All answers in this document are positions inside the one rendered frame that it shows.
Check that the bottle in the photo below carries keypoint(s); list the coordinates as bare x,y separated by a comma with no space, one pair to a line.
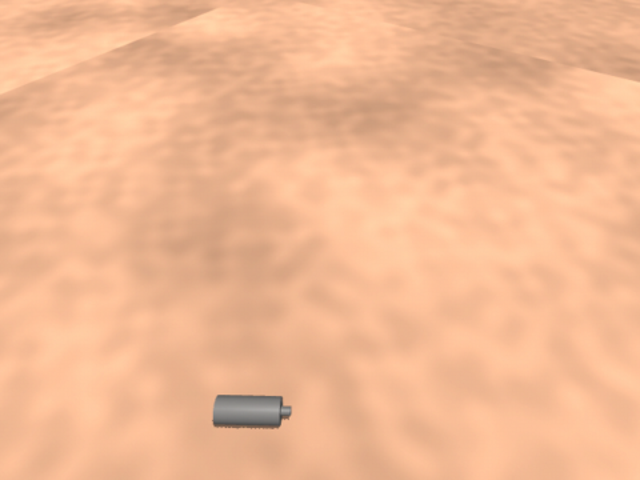
249,410

